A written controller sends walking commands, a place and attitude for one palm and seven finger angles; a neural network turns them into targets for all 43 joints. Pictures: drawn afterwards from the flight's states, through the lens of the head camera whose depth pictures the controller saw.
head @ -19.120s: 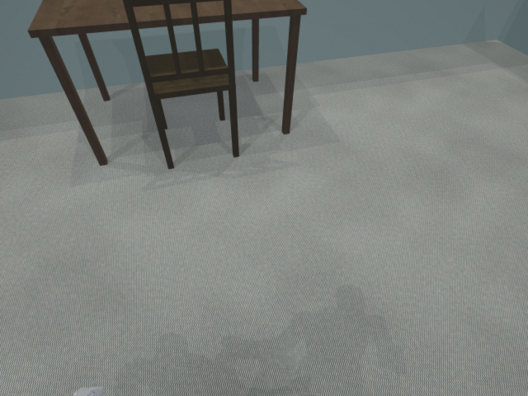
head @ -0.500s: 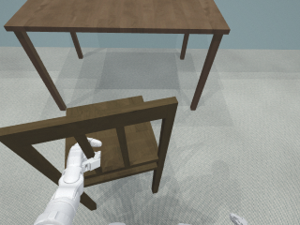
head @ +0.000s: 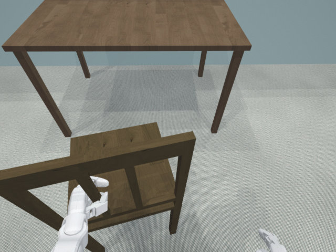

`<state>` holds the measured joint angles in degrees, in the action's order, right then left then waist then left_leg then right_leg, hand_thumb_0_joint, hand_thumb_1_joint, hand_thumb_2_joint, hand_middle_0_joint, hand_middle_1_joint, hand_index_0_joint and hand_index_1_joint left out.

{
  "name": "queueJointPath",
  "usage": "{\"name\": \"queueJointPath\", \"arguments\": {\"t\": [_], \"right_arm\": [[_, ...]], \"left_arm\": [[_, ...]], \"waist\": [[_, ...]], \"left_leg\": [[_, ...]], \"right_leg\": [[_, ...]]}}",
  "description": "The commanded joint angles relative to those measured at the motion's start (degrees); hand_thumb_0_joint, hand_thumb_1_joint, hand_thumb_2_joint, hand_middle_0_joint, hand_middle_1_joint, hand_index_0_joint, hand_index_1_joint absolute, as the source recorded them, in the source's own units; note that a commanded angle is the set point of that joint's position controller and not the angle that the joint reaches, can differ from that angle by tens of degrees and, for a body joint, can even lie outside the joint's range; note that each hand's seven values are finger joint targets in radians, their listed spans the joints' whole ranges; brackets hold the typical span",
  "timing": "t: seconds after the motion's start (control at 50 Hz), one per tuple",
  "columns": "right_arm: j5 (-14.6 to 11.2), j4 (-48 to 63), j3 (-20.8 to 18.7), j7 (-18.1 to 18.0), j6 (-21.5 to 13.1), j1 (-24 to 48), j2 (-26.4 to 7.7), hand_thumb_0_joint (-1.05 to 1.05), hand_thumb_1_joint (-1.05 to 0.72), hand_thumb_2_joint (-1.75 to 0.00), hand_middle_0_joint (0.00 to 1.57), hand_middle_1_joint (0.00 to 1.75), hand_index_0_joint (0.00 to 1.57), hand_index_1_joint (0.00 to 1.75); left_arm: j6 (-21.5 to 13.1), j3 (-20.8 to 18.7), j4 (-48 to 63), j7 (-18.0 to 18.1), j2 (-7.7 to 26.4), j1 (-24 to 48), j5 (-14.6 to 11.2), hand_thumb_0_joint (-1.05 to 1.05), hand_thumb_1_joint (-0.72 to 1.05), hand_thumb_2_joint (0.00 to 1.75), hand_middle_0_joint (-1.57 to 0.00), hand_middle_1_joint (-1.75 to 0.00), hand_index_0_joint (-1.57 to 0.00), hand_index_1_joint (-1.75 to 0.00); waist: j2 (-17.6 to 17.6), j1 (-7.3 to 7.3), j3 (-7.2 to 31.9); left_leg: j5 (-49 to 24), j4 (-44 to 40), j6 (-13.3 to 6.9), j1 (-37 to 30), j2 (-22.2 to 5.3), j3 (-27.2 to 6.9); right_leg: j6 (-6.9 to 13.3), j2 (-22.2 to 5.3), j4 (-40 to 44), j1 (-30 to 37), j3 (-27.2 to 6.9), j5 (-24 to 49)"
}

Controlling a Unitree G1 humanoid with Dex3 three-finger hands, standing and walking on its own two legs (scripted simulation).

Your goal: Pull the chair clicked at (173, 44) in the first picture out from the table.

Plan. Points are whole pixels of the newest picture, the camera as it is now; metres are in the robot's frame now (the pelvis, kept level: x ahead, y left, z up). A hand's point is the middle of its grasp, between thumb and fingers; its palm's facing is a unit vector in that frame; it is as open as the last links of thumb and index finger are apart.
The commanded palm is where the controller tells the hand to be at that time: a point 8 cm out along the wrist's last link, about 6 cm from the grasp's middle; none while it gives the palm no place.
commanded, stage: stop walking, hand still on the chair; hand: left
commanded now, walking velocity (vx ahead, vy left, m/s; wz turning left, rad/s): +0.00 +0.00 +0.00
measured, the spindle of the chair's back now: (96, 197) +0.26 +0.21 -0.08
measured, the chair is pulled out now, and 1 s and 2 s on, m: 0.60 0.60 0.60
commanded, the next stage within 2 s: open the thumb and straighten the fingers in 0.06 s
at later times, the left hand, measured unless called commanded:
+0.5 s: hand (100, 200) +0.25 +0.20 -0.07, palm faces +0.19 -0.96 -0.20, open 10.7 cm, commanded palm +0.22 +0.24 -0.05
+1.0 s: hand (102, 202) +0.25 +0.19 -0.08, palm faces +0.19 -0.96 -0.21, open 17.3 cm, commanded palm +0.21 +0.24 -0.05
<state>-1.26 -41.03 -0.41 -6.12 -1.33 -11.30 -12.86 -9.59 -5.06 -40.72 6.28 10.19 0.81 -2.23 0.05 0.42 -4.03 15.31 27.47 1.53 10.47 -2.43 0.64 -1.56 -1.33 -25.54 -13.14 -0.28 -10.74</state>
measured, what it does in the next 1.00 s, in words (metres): stands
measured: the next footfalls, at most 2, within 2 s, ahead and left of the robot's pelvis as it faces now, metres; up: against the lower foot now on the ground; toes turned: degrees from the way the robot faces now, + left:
none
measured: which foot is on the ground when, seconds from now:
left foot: down 0.00-1.00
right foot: down 0.00-1.00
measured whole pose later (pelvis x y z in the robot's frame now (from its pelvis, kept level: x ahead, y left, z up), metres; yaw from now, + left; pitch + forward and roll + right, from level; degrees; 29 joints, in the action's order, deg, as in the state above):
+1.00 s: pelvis +0.03 +0.00 -0.04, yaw +4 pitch +11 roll -1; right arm -1.5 -31.7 0.4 -4.9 -5.8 -13.6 -14.6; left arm 7.9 -2.9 -5.8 5.8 11.3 -15.2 -4.6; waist 2.2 2.1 6.1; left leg 27.2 50.7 1.9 34.3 -1.3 -3.6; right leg -1.4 -2.8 -48.9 -35.5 3.1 -24.0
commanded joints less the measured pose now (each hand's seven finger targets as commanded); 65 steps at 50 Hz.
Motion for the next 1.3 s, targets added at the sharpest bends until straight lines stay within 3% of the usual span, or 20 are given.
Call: {"name": "queueJointPath", "arguments": {"t": [0.0,0.12,0.14,0.16,0.18,0.22,0.28,0.34,0.38,0.44,0.52,0.56,0.62,0.66,0.74,0.76,0.92,1.06,1.14,1.28], "right_arm": [[0.2,7.3,-2.2,-0.6,-2.5,2.8,-7.4,0.00,-0.90,-0.90,0.20,0.30,0.20,0.30],[0.4,7.4,-2.1,-0.6,-2.3,3.1,-7.2,0.00,-0.90,-0.90,0.20,0.30,0.20,0.30],[0.4,8.1,-2.3,-0.5,-2.3,3.2,-7.2,0.00,-0.90,-0.90,0.20,0.30,0.20,0.30],[-2.2,8.5,-2.6,1.2,-2.5,2.1,-10.4,0.00,-0.90,-0.90,0.20,0.30,0.20,0.30],[-2.5,9.0,-2.0,2.2,-3.1,3.0,-9.2,0.00,-0.90,-0.90,0.20,0.30,0.20,0.30],[-1.8,10.1,-2.7,3.0,-4.7,3.8,-9.2,0.00,-0.90,-0.90,0.20,0.30,0.20,0.30],[-1.4,11.0,-2.7,3.3,-6.1,3.4,-9.1,0.00,-0.90,-0.90,0.20,0.30,0.20,0.30],[-1.1,12.1,-2.7,3.2,-6.9,3.3,-9.3,0.00,-0.90,-0.90,0.20,0.30,0.20,0.30],[-1.1,12.4,-2.8,2.7,-7.1,3.0,-9.6,0.00,-0.90,-0.90,0.20,0.30,0.20,0.30],[-0.9,13.4,-2.8,2.2,-7.7,2.6,-9.6,0.00,-0.90,-0.90,0.20,0.30,0.20,0.30],[-0.7,13.9,-2.8,1.5,-7.8,1.5,-10.1,0.00,-0.90,-0.90,0.20,0.30,0.20,0.30],[-0.7,14.4,-2.8,1.2,-8.1,1.5,-10.0,0.00,-0.90,-0.90,0.20,0.30,0.20,0.30],[-0.5,14.9,-2.5,1.0,-8.1,0.8,-9.8,0.00,-0.90,-0.90,0.20,0.30,0.20,0.30],[-0.4,15.1,-2.6,0.9,-7.9,0.3,-10.0,0.00,-0.90,-0.90,0.20,0.30,0.20,0.30],[-0.4,16.7,-2.2,1.1,-7.7,0.3,-9.4,0.00,-0.90,-0.90,0.20,0.30,0.20,0.30],[-0.3,16.6,-2.4,0.9,-7.6,0.1,-9.6,0.00,-0.90,-0.90,0.20,0.30,0.20,0.30],[-0.2,17.5,-2.1,0.5,-7.6,-0.5,-9.4,0.00,-0.90,-0.90,0.20,0.30,0.20,0.30],[-0.4,18.7,-2.6,0.5,-7.1,0.7,-8.6,0.00,-0.90,-0.90,0.20,0.30,0.20,0.30],[-0.4,19.6,-2.6,0.4,-7.4,0.9,-7.9,0.00,-0.90,-0.90,0.20,0.30,0.20,0.30],[-0.3,19.8,-2.5,-0.5,-8.2,0.8,-7.8,0.00,-0.90,-0.90,0.20,0.30,0.20,0.30]], "left_arm": [[-2.1,-1.7,11.7,0.8,10.0,8.9,1.7,0.00,0.90,0.90,-0.50,-1.45,-0.50,-1.45],[-1.7,-1.9,12.1,0.9,10.1,7.8,1.8,0.00,0.90,0.90,-0.50,-1.45,-0.50,-1.45],[-2.0,-3.5,16.4,1.1,11.9,7.8,1.8,0.00,0.90,0.90,-0.50,-1.45,-0.50,-1.45],[0.6,-0.3,14.3,0.6,7.6,2.8,-1.6,0.00,0.78,0.84,-0.50,-1.45,-0.50,-1.45],[0.1,-0.1,16.1,-0.2,5.6,3.0,-2.6,0.00,0.66,0.78,-0.50,-1.45,-0.50,-1.45],[-1.4,-3.8,22.7,-0.7,10.2,2.1,-2.9,0.00,0.42,0.67,-0.50,-1.45,-0.50,-1.45],[-0.9,-2.7,27.9,-1.4,10.2,1.5,-2.3,0.00,0.05,0.49,-0.50,-1.45,-0.50,-1.45],[2.4,-2.7,28.2,-1.7,9.0,-2.1,-2.9,0.00,-0.31,0.32,-0.50,-1.45,-0.50,-1.45],[4.1,-4.0,30.5,-1.6,10.6,-1.5,-3.2,0.00,-0.55,0.20,-0.45,-1.30,-0.45,-1.30],[6.4,-2.5,33.9,-1.2,8.5,-2.0,-3.0,0.00,-0.55,0.20,-0.38,-1.09,-0.38,-1.09],[8.7,-2.8,35.7,-1.1,8.6,-2.5,-3.3,0.00,-0.55,0.20,-0.27,-0.80,-0.27,-0.80],[9.3,-2.7,37.8,-1.2,8.8,-3.9,-3.1,0.00,-0.55,0.20,-0.22,-0.65,-0.22,-0.65],[10.6,-1.3,39.2,-1.2,7.2,-4.6,-2.8,0.00,-0.55,0.20,-0.15,-0.43,-0.15,-0.43],[11.4,-4.4,39.1,-1.0,10.4,-7.1,-2.6,0.00,-0.55,0.20,-0.10,-0.29,-0.10,-0.29],[12.7,-0.8,43.0,-0.8,6.9,-8.9,-2.3,0.00,-0.55,0.20,0.00,0.00,0.00,0.00],[13.2,-2.2,42.6,-0.6,8.6,-9.4,-2.3,0.00,-0.55,0.20,0.00,0.00,0.00,0.00],[13.9,-0.5,47.4,-0.2,7.3,-10.9,-2.1,0.00,-0.55,0.20,0.00,0.00,0.00,0.00],[14.9,-2.4,49.2,-0.2,8.4,-22.4,-2.3,0.00,-0.55,0.20,0.00,0.00,0.00,0.00],[14.2,0.0,54.0,0.2,6.3,-25.9,-2.2,0.00,-0.55,0.20,0.00,0.00,0.00,0.00],[12.6,0.6,58.7,0.8,7.0,-28.3,-1.7,0.00,-0.55,0.20,0.00,0.00,0.00,0.00]], "waist": [[3.2,0.13,11.9],[2.5,0.11,11.3],[2.4,0.02,11.9],[-1.0,3.35,12.2],[-4.2,2.09,10.5],[0.6,1.40,13.5],[4.3,1.86,15.5],[2.6,1.34,17.2],[2.4,1.28,18.0],[3.0,1.45,20.1],[-1.3,2.16,20.7],[1.2,1.73,21.4],[0.4,2.17,22.1],[0.8,1.26,21.9],[1.5,1.89,21.7],[0.8,1.83,21.4],[0.7,2.41,22.1],[1.7,0.49,21.7],[1.7,1.27,20.4],[2.4,1.83,19.6]], "left_leg": [[-12.6,-4.4,-1.7,-2.8,-3.9,-3.1],[-11.6,-4.3,-1.6,-2.3,-3.7,-2.8],[-12.5,-4.3,-1.6,-2.4,-3.8,-3.1],[-9.1,-3.1,-0.7,5.4,-1.1,-2.5],[-5.9,-1.6,-1.4,8.5,-1.0,-1.1],[-1.4,0.9,-1.8,10.7,0.4,-0.3],[-1.5,4.2,-1.9,12.7,1.1,0.1],[-2.4,6.9,-1.8,15.1,1.2,-0.1],[-3.3,8.1,-1.8,15.9,1.3,-0.3],[-5.5,9.9,-1.6,15.6,1.3,-0.7],[-6.6,12.1,-1.8,17.0,1.4,-1.1],[-7.9,13.0,-1.8,16.6,1.4,-1.1],[-8.6,14.2,-1.8,17.0,1.6,-1.1],[-9.5,14.6,-1.7,17.9,1.5,-1.3],[-10.6,15.7,-1.7,17.9,1.6,-1.4],[-10.3,15.9,-1.7,18.5,1.5,-1.4],[-10.7,17.1,-1.9,18.6,1.7,-1.9],[-10.1,16.9,-1.7,20.5,1.8,-1.7],[-8.4,17.5,-1.8,20.8,1.7,-1.9],[-4.3,18.6,-2.1,22.4,2.3,-2.5]], "right_leg": [[2.7,-3.7,2.3,4.7,-3.3,10.8],[2.7,-3.8,2.8,5.0,-3.3,10.7],[2.8,-3.9,2.7,5.7,-3.5,11.6],[2.3,-2.3,-1.3,2.8,2.3,6.3],[1.9,-2.2,-2.3,-0.8,2.9,3.7],[1.9,-1.8,-3.9,-2.9,2.3,-0.6],[2.2,-1.4,-6.5,-5.5,2.5,-0.9],[1.9,-1.2,-9.3,-7.3,3.1,0.3],[1.9,-1.2,-10.4,-7.5,3.1,1.3],[1.8,-1.0,-12.6,-9.5,3.9,2.3],[1.5,-0.7,-14.2,-10.8,4.2,3.8],[1.7,-0.8,-14.8,-11.0,4.2,4.4],[1.4,-0.8,-15.9,-11.6,4.3,5.6],[1.8,-0.8,-16.3,-10.9,4.3,6.5],[1.6,-0.9,-17.3,-12.2,4.7,7.5],[1.7,-0.9,-17.1,-11.9,4.6,7.5],[1.6,-0.9,-18.3,-13.3,5.0,7.3],[2.1,-0.9,-18.4,-11.6,5.1,6.9],[1.7,-0.7,-18.7,-14.2,5.3,4.4],[1.8,-0.6,-19.3,-17.2,5.3,-0.8]]}}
